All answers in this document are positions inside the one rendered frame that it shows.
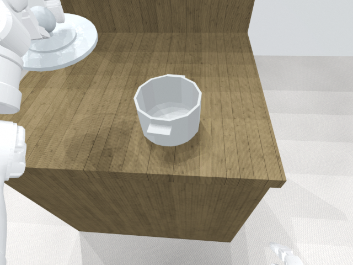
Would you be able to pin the table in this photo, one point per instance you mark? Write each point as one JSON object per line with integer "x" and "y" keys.
{"x": 87, "y": 159}

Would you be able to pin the right robot hand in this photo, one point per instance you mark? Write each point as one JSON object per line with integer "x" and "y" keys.
{"x": 285, "y": 254}

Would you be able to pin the robot left forearm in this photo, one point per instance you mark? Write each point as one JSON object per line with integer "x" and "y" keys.
{"x": 14, "y": 43}

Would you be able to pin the robot left upper arm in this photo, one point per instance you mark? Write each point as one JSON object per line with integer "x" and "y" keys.
{"x": 12, "y": 165}

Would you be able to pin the pot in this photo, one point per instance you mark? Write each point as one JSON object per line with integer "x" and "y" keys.
{"x": 169, "y": 109}

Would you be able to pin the left robot hand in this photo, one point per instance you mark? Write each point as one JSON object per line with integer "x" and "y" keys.
{"x": 32, "y": 25}

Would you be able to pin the knob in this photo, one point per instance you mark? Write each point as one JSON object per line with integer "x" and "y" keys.
{"x": 45, "y": 18}

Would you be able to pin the lid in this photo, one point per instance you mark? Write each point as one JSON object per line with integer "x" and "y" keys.
{"x": 70, "y": 42}

